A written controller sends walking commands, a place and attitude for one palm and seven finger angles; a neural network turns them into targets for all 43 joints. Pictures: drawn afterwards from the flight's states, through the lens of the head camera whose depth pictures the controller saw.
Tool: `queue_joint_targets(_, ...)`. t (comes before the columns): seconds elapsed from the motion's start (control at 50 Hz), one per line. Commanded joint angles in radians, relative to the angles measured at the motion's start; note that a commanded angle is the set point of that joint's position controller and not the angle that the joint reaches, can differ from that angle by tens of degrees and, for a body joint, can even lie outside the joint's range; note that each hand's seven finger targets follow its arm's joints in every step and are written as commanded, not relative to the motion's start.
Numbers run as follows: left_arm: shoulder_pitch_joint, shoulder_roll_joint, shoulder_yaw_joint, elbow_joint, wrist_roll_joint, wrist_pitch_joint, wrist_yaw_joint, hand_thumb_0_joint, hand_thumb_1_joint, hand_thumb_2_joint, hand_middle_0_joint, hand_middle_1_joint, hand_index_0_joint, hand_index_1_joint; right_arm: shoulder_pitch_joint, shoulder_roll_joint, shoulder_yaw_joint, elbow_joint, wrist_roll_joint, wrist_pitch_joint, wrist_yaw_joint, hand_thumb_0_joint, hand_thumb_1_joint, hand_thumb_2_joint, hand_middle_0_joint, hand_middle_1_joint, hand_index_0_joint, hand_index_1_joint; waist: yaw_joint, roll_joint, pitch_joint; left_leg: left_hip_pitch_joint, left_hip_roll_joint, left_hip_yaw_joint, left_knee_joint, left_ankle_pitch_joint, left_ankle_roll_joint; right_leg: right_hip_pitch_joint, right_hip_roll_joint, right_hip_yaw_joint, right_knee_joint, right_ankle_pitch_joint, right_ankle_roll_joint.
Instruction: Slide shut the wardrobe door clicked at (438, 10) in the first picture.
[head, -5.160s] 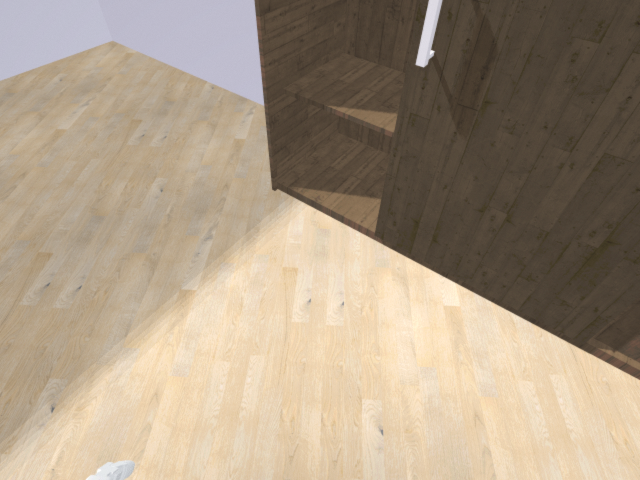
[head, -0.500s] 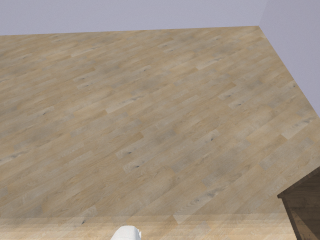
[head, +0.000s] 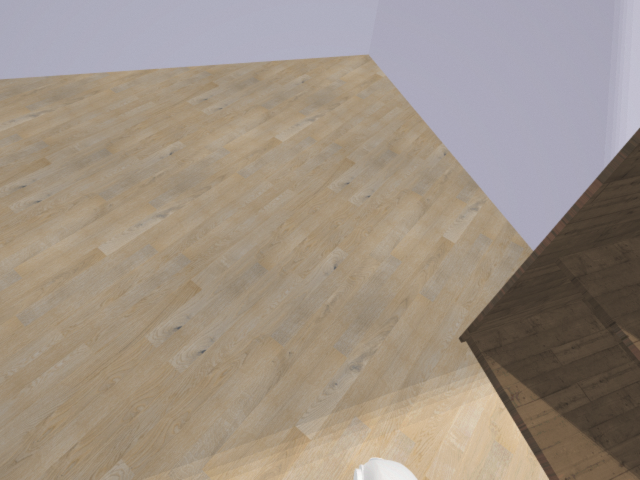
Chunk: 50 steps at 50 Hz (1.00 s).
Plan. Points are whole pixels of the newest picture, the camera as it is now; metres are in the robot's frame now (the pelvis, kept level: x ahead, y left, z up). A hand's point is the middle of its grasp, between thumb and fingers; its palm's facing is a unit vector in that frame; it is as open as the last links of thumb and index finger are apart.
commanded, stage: turn to face it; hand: right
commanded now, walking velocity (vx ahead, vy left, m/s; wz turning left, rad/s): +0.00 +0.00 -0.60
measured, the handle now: out of the picture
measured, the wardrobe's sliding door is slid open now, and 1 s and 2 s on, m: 0.54 0.54 0.54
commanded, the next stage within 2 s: take the last steps up to it in 1.78 s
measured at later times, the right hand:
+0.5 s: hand out of the picture -0.01 -0.29 -0.17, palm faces +0.33 +0.91 -0.26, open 7.4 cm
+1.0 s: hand out of the picture -0.04 -0.22 -0.14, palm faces +0.56 +0.78 -0.28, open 7.4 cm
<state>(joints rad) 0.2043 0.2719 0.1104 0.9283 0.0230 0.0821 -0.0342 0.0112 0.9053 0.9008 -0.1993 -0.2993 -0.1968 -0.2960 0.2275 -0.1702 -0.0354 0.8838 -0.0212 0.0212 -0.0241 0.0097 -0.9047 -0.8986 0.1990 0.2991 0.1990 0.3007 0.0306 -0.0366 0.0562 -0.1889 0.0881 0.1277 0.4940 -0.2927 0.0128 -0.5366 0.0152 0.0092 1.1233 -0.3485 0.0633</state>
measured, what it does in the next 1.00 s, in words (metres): steps on the spot, turning right: right foot, then left foot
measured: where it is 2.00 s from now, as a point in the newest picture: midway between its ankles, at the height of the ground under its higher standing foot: outside the picture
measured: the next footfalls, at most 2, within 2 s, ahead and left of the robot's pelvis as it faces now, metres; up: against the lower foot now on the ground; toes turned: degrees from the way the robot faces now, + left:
right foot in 0.26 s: +0.00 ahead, -0.15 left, +0.00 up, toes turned -16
left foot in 0.74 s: +0.08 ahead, +0.07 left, +0.00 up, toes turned -24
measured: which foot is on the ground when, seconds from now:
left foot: down 0.00-0.28, up 0.30-0.72, down 0.74-1.00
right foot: up 0.00-0.24, down 0.26-0.76, up 0.78-1.00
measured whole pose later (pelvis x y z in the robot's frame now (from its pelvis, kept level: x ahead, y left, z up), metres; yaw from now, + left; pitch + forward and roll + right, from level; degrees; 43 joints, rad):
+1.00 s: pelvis -0.01 +0.00 +0.00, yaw -36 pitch -2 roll -2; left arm 0.23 0.27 0.10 0.96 0.02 0.09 -0.04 0.01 0.91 0.90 -0.20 -0.30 -0.20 -0.30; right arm 0.20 -0.18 -0.02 0.86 -0.02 0.02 -0.02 0.01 -0.90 -0.90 0.20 0.30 0.20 0.30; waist 0.04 -0.03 0.07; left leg -0.19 0.12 0.18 0.51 -0.29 0.00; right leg -0.46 -0.02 -0.01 1.07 -0.39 0.07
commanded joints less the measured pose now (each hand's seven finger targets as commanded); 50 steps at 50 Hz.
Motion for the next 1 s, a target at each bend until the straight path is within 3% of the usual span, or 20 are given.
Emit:
queue_joint_targets(0.0,-0.086,0.055,-0.002,-0.091,-0.002,-0.017,0.000,0.000,0.900,0.900,-0.200,-0.300,-0.200,-0.300,0.036,-0.217,-0.051,-0.057,-0.002,-0.031,-0.012,0.000,-0.900,-0.900,0.200,0.300,0.200,0.300,-0.050,0.212,-0.025,0.096,0.237,-0.121,-0.160,0.355,0.098,-0.051,-0.044,-0.029,-0.045,-0.034,0.026)
queue_joint_targets(0.14,-0.152,0.040,-0.026,-0.108,-0.013,-0.036,0.002,0.000,0.900,0.900,-0.200,-0.300,-0.200,-0.300,0.083,-0.269,-0.071,-0.031,-0.012,-0.019,-0.008,0.000,-0.900,-0.900,0.200,0.300,0.200,0.300,-0.092,0.288,-0.078,0.162,0.283,-0.060,-0.063,0.570,0.103,0.098,-0.042,-0.109,-0.363,-0.109,0.003)
queue_joint_targets(0.2,-0.075,0.064,-0.024,-0.093,-0.011,-0.050,0.007,0.000,0.900,0.900,-0.200,-0.300,-0.200,-0.300,0.054,-0.277,-0.078,-0.029,-0.003,-0.013,-0.004,0.000,-0.900,-0.900,0.200,0.300,0.200,0.300,-0.048,0.253,-0.125,0.125,0.269,0.014,0.052,0.541,0.046,0.257,-0.031,-0.136,-0.594,0.051,-0.018)
queue_joint_targets(0.22,-0.014,0.103,-0.013,-0.078,-0.009,-0.058,0.006,0.000,0.900,0.900,-0.200,-0.300,-0.200,-0.300,0.043,-0.264,-0.076,-0.032,0.005,-0.008,-0.001,0.000,-0.900,-0.900,0.200,0.300,0.200,0.300,-0.009,0.148,-0.162,0.034,0.246,0.047,0.191,0.458,0.000,0.412,-0.052,-0.095,-0.732,0.204,-0.032)
queue_joint_targets(0.24,0.053,0.219,0.016,-0.072,-0.002,-0.070,0.013,0.000,0.900,0.900,-0.200,-0.300,-0.200,-0.300,0.038,-0.209,-0.070,-0.066,0.014,-0.004,0.007,0.000,-0.900,-0.900,0.200,0.300,0.200,0.300,0.033,-0.145,-0.206,-0.236,0.122,0.087,0.413,0.046,-0.080,0.613,-0.273,0.202,-0.761,0.517,-0.130)
queue_joint_targets(0.26,0.117,0.286,0.031,-0.052,-0.013,-0.065,0.022,0.000,0.900,0.900,-0.200,-0.300,-0.200,-0.300,-0.029,-0.162,-0.045,-0.109,0.009,0.001,0.006,0.000,-0.900,-0.900,0.200,0.300,0.200,0.300,0.063,-0.285,-0.198,-0.418,0.043,0.005,0.568,-0.393,-0.116,0.643,-0.436,0.374,-0.741,0.916,-0.250)
queue_joint_targets(0.28,0.128,0.266,0.026,-0.036,-0.010,-0.059,0.025,0.000,0.900,0.900,-0.200,-0.300,-0.200,-0.300,-0.052,-0.189,-0.051,-0.113,0.004,0.011,0.003,0.000,-0.900,-0.900,0.200,0.300,0.200,0.300,0.061,-0.165,-0.194,-0.407,0.064,-0.065,0.648,-0.357,-0.097,0.601,-0.445,0.291,-0.713,0.845,-0.291)
queue_joint_targets(0.3,0.092,0.227,0.018,-0.041,-0.006,-0.065,0.036,0.000,0.900,0.900,-0.200,-0.300,-0.200,-0.300,-0.081,-0.174,-0.054,-0.098,0.001,0.017,0.000,0.000,-0.900,-0.900,0.200,0.300,0.200,0.300,0.054,-0.204,-0.150,-0.426,0.070,-0.090,0.673,-0.286,-0.101,0.531,-0.374,0.276,-0.743,0.760,-0.261)
queue_joint_targets(0.38,-0.050,0.165,-0.006,-0.088,-0.005,-0.073,0.042,0.000,0.900,0.900,-0.200,-0.300,-0.200,-0.300,-0.031,-0.184,-0.063,-0.053,0.003,0.013,0.016,0.000,-0.900,-0.900,0.200,0.300,0.200,0.300,-0.017,-0.115,-0.089,-0.377,0.039,-0.112,0.676,-0.096,-0.112,0.422,-0.235,0.176,-0.766,0.579,-0.197)
queue_joint_targets(0.56,0.023,0.170,0.008,-0.081,0.001,-0.066,0.039,0.000,0.900,0.900,-0.200,-0.300,-0.200,-0.300,-0.121,-0.172,-0.054,-0.103,0.009,0.010,0.005,0.000,-0.900,-0.900,0.200,0.300,0.200,0.300,0.016,-0.103,-0.092,-0.335,-0.011,-0.137,0.440,-0.131,-0.120,0.429,-0.234,0.334,-0.769,0.477,-0.245)
queue_joint_targets(0.64,-0.007,0.175,0.013,-0.089,0.003,-0.060,0.039,0.000,0.900,0.900,-0.200,-0.300,-0.200,-0.300,-0.080,-0.158,-0.046,-0.107,0.019,-0.003,0.001,0.000,-0.900,-0.900,0.200,0.300,0.200,0.300,-0.008,-0.128,-0.123,-0.165,-0.062,-0.122,0.210,-0.129,-0.101,0.369,-0.207,0.375,-0.702,0.590,-0.233)
queue_joint_targets(0.68,-0.027,0.163,0.014,-0.097,-0.004,-0.058,0.036,0.000,0.900,0.900,-0.200,-0.300,-0.200,-0.300,-0.020,-0.169,-0.051,-0.094,0.022,-0.013,-0.003,0.000,-0.900,-0.900,0.200,0.300,0.200,0.300,-0.040,-0.105,-0.141,-0.012,-0.070,-0.111,0.022,0.016,-0.091,0.280,-0.162,0.375,-0.650,0.530,-0.193)
queue_joint_targets(0.7,-0.028,0.139,0.011,-0.100,-0.011,-0.059,0.033,0.000,0.900,0.900,-0.200,-0.300,-0.200,-0.300,0.019,-0.198,-0.058,-0.085,0.019,-0.023,-0.006,0.000,-0.900,-0.900,0.200,0.300,0.200,0.300,-0.063,-0.045,-0.152,0.121,-0.023,-0.143,-0.116,0.112,-0.084,0.187,-0.115,0.345,-0.591,0.400,-0.144)
queue_joint_targets(0.72,0.002,0.072,0.001,-0.109,-0.022,-0.061,0.026,0.000,0.900,0.900,-0.200,-0.300,-0.200,-0.300,0.040,-0.291,-0.073,-0.086,0.002,-0.035,-0.015,0.000,-0.900,-0.900,0.200,0.300,0.200,0.300,-0.068,0.209,-0.189,0.291,0.212,-0.358,-0.214,0.154,-0.013,0.003,-0.005,0.203,-0.404,0.101,-0.066)
queue_joint_targets(0.74,-0.020,0.071,0.002,-0.131,-0.013,-0.058,0.028,0.000,0.900,0.900,-0.200,-0.300,-0.200,-0.300,0.046,-0.337,-0.077,-0.094,-0.001,-0.030,-0.016,0.000,-0.900,-0.900,0.200,0.300,0.200,0.300,-0.076,0.325,-0.150,0.196,0.419,-0.523,-0.220,0.273,0.107,-0.072,0.073,0.060,-0.184,-0.249,-0.018)
queue_joint_targets(0.76,-0.021,0.100,0.011,-0.123,-0.004,-0.048,0.026,0.000,0.900,0.900,-0.200,-0.300,-0.200,-0.300,0.015,-0.308,-0.068,-0.105,0.003,-0.023,-0.017,0.000,-0.900,-0.900,0.200,0.300,0.200,0.300,-0.060,0.202,-0.114,0.076,0.400,-0.444,-0.210,0.227,0.148,-0.043,0.024,0.096,-0.017,-0.221,-0.028)
queue_joint_targets(0.8,0.019,0.095,0.014,-0.073,0.002,-0.025,0.013,0.000,0.900,0.900,-0.200,-0.300,-0.200,-0.300,-0.102,-0.238,-0.054,-0.125,0.006,-0.026,-0.015,0.000,-0.900,-0.900,0.200,0.300,0.200,0.300,-0.006,0.235,-0.034,-0.046,0.286,-0.327,-0.252,0.032,0.103,-0.029,-0.015,0.075,0.107,-0.093,-0.016)
queue_joint_targets(0.82,0.036,0.092,0.013,-0.060,0.002,-0.023,0.006,0.000,0.900,0.900,-0.200,-0.300,-0.200,-0.300,-0.137,-0.212,-0.045,-0.134,0.007,-0.025,-0.015,0.000,-0.900,-0.900,0.200,0.300,0.200,0.300,0.012,0.221,-0.010,-0.055,0.251,-0.245,-0.232,0.080,0.087,-0.033,-0.035,0.055,0.124,-0.044,-0.009)
queue_joint_targets(0.86,0.033,0.072,0.001,-0.055,0.000,-0.024,0.000,0.000,0.900,0.900,-0.200,-0.300,-0.200,-0.300,-0.110,-0.193,-0.040,-0.123,0.004,-0.034,-0.014,0.000,-0.900,-0.900,0.200,0.300,0.200,0.300,0.005,0.218,-0.007,-0.002,0.221,-0.145,-0.193,0.230,0.082,-0.041,-0.042,0.021,0.093,-0.012,0.008)
queue_joint_targets(0.98,-0.081,0.044,-0.016,-0.080,-0.007,-0.021,-0.002,0.000,0.900,0.900,-0.200,-0.300,-0.200,-0.300,0.025,-0.249,-0.054,-0.067,-0.005,-0.025,-0.011,0.000,-0.900,-0.900,0.200,0.300,0.200,0.300,-0.061,0.220,-0.031,0.087,0.261,-0.072,-0.141,0.403,0.106,0.029,-0.049,-0.061,-0.165,-0.076,0.021)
